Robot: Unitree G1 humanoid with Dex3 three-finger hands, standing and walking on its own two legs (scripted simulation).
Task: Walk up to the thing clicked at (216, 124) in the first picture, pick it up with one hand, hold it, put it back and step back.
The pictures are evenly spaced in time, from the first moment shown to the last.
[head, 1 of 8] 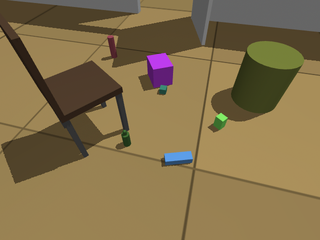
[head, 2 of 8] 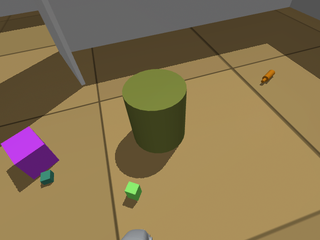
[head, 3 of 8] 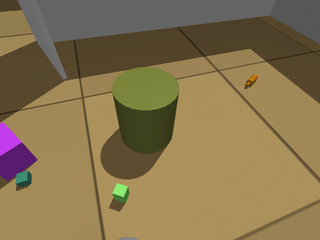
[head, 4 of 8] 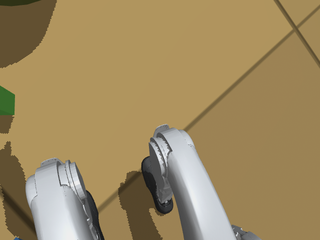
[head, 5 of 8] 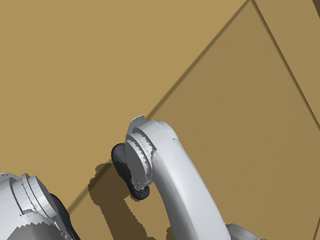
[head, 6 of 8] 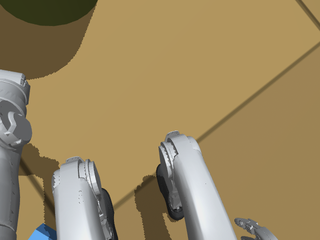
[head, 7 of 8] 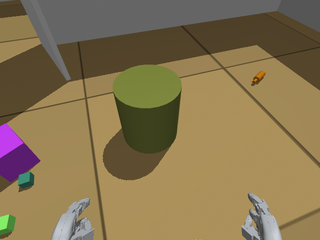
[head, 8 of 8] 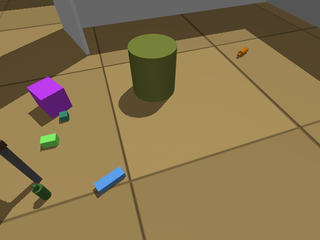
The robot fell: no
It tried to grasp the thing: yes
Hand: left
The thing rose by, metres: 0.57
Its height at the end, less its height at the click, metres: -0.02
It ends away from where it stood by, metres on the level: 0.67
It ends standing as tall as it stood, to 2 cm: no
